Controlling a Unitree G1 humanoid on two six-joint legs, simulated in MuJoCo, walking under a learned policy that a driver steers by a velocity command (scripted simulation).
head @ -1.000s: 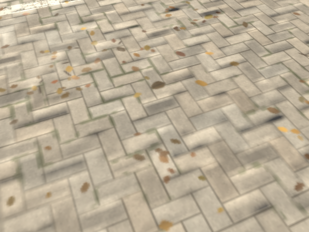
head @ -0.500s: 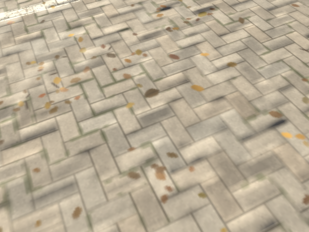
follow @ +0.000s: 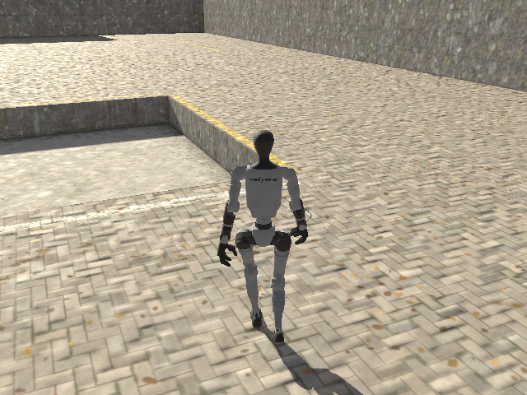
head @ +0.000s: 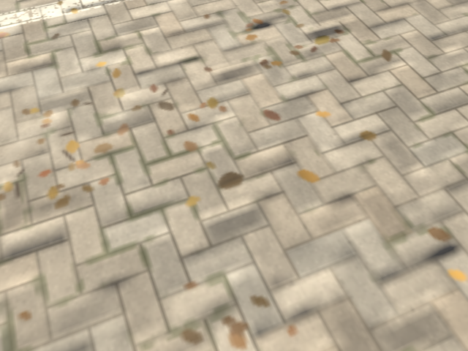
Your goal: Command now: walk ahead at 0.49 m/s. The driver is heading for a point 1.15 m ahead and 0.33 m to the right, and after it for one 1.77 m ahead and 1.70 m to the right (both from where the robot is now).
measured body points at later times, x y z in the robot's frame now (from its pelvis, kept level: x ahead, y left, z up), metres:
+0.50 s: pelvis +0.28 -0.04 +0.01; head +0.32 -0.04 +0.45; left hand +0.49 +0.17 -0.10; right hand +0.17 -0.26 -0.14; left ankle +0.10 +0.04 -0.71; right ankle +0.40 -0.11 -0.72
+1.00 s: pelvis +0.47 -0.04 +0.01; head +0.50 -0.02 +0.46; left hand +0.45 +0.20 -0.15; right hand +0.58 -0.28 -0.12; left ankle +0.55 +0.04 -0.72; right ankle +0.41 -0.12 -0.71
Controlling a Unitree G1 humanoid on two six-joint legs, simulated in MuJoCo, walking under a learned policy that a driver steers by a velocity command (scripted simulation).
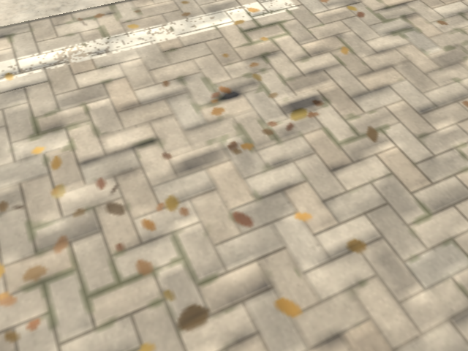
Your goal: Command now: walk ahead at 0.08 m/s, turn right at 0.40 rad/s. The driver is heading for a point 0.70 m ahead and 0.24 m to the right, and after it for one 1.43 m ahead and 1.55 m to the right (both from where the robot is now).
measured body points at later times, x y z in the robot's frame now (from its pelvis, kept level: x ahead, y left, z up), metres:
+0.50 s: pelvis -0.03 -0.02 +0.01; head -0.02 -0.05 +0.45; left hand +0.13 +0.21 -0.11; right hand -0.02 -0.31 -0.14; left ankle +0.05 +0.09 -0.69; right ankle -0.05 -0.10 -0.73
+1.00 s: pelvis -0.02 -0.01 +0.01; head -0.01 +0.01 +0.46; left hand +0.17 +0.18 -0.13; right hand -0.07 -0.27 -0.11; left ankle -0.01 +0.08 -0.73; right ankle -0.05 -0.10 -0.70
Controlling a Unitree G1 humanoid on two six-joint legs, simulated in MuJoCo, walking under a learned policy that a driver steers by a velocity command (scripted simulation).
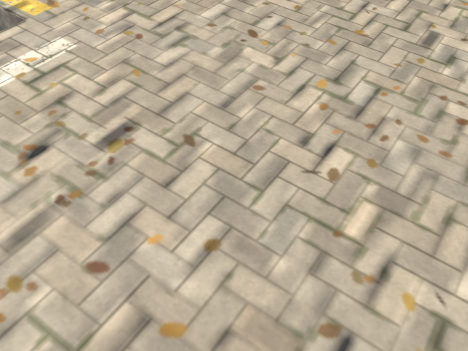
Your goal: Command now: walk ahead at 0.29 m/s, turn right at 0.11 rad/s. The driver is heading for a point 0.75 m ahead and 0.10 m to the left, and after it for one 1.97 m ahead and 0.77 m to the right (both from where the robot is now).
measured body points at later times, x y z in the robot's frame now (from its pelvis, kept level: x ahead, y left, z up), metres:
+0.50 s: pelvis +0.20 -0.06 -0.01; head +0.23 -0.08 +0.44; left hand +0.33 +0.19 -0.12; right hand +0.19 -0.32 -0.16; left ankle +0.07 +0.07 -0.66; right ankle +0.24 -0.14 -0.74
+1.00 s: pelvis +0.48 -0.04 -0.02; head +0.52 -0.03 +0.42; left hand +0.42 +0.20 -0.17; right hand +0.66 -0.27 -0.14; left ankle +0.56 +0.02 -0.74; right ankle +0.29 -0.15 -0.66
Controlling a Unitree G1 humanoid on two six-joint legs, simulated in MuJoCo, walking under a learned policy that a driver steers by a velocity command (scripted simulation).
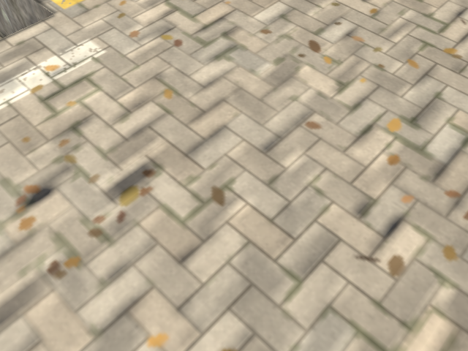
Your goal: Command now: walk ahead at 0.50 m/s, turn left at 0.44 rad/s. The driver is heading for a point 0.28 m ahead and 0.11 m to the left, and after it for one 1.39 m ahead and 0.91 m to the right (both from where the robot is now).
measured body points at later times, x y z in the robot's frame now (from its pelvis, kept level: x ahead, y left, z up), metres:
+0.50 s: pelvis +0.29 -0.02 +0.00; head +0.33 -0.03 +0.45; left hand +0.47 +0.21 -0.11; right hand +0.26 -0.28 -0.14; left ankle +0.10 +0.04 -0.71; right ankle +0.41 -0.09 -0.72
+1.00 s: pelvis +0.58 -0.03 +0.01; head +0.62 -0.04 +0.46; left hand +0.61 +0.25 -0.12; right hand +0.75 -0.31 -0.07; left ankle +0.74 +0.04 -0.71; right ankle +0.41 -0.09 -0.72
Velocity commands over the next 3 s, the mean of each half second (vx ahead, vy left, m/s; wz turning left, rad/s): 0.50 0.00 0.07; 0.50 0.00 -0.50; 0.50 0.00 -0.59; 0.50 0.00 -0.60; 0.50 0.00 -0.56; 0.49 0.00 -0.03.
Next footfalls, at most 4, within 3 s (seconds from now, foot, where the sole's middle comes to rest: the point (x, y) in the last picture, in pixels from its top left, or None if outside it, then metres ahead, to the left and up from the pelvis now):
0.50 right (279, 348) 0.45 -0.09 -0.76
1.02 left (237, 239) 0.78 0.02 -0.76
1.54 right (335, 208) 0.91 -0.30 -0.76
2.08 left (354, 134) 1.25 -0.41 -0.76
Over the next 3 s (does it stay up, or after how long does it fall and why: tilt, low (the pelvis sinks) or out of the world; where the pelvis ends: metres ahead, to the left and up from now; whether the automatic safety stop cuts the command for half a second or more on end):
stays up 1.24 -0.78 0.02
